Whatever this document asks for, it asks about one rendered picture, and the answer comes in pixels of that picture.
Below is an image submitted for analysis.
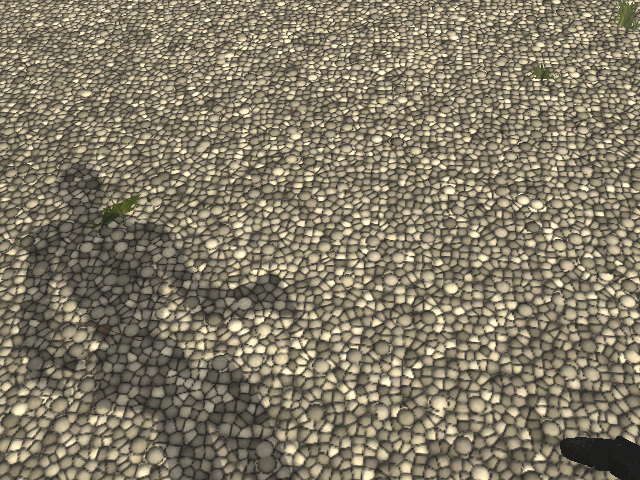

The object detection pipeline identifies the right robot hand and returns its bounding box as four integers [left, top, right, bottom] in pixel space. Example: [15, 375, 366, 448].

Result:
[560, 436, 640, 480]

